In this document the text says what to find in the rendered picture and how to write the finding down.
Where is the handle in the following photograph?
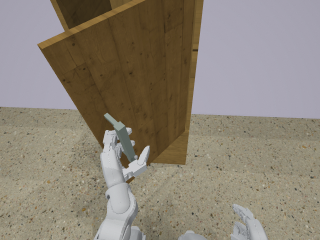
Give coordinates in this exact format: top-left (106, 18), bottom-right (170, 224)
top-left (104, 113), bottom-right (136, 162)

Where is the left robot shin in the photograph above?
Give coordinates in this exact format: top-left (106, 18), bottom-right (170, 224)
top-left (131, 226), bottom-right (140, 231)

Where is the left robot forearm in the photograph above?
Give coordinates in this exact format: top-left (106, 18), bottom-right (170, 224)
top-left (93, 182), bottom-right (138, 240)

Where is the right robot hand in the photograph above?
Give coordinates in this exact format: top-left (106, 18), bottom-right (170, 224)
top-left (230, 204), bottom-right (269, 240)

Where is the left robot hand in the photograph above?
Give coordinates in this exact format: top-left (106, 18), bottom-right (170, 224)
top-left (100, 127), bottom-right (150, 189)

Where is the robot left thigh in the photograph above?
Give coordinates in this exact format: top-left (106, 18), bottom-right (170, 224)
top-left (129, 229), bottom-right (146, 240)

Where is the cupboard door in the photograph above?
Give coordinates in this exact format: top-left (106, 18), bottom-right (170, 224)
top-left (37, 0), bottom-right (195, 184)

